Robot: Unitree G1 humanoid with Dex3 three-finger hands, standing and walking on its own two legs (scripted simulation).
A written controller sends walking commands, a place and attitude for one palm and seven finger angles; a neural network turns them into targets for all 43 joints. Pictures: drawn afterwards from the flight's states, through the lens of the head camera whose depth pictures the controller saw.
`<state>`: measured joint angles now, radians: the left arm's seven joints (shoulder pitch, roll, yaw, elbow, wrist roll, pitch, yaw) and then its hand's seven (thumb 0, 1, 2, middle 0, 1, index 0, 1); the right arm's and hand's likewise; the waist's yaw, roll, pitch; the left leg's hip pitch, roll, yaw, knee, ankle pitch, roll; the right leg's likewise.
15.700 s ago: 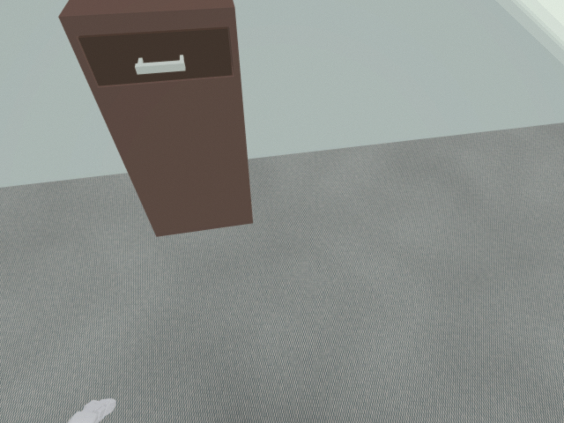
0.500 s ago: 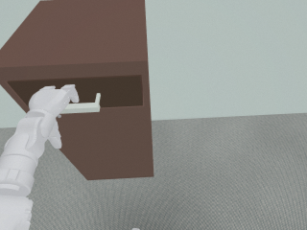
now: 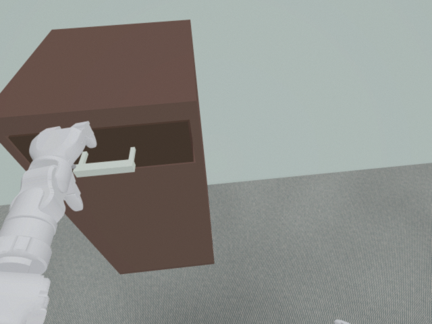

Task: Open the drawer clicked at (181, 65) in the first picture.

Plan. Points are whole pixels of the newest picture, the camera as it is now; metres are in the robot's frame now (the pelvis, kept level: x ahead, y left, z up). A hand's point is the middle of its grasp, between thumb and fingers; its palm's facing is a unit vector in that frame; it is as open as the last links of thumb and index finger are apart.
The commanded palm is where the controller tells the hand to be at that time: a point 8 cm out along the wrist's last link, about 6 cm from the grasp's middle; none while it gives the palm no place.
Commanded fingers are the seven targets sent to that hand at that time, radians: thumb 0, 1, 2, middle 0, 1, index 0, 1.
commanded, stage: move the hooked fingers above the handle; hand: left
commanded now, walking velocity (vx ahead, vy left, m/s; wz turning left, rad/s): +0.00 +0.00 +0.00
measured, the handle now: (106, 161) +0.46 +0.27 +0.04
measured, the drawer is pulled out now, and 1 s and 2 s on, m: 0.00 0.00 0.00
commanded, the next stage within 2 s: lift the fingers back up to retry in 0.16 s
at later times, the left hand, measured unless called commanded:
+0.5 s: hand (114, 144) +0.43 +0.22 +0.12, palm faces +0.07 -0.04 -1.00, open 13.3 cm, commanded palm +0.39 +0.27 +0.15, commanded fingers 0.00 -0.50 0.30 -0.30 -1.20 -0.30 -1.20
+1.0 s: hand (95, 158) +0.41 +0.26 +0.09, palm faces +0.03 -0.07 -1.00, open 13.8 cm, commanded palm +0.39 +0.28 +0.15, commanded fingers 0.00 -0.50 0.30 -0.30 -1.20 -0.30 -1.20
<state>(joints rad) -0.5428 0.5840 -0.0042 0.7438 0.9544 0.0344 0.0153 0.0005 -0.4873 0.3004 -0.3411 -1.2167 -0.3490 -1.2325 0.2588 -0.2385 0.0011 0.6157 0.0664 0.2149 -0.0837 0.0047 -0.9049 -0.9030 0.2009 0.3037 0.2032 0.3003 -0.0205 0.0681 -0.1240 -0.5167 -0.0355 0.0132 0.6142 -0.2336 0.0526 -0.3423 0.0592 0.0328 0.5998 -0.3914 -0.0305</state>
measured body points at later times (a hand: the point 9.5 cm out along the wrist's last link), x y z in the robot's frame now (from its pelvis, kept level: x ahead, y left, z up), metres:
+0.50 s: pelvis +0.00 +0.00 +0.00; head +0.01 -0.04 +0.45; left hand +0.42 +0.22 +0.17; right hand +0.10 -0.24 -0.14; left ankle +0.04 +0.09 -0.72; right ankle -0.06 -0.11 -0.72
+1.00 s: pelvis +0.01 -0.01 -0.01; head +0.06 -0.02 +0.44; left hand +0.41 +0.26 +0.15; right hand +0.11 -0.30 -0.13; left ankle +0.04 +0.09 -0.72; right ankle -0.06 -0.10 -0.72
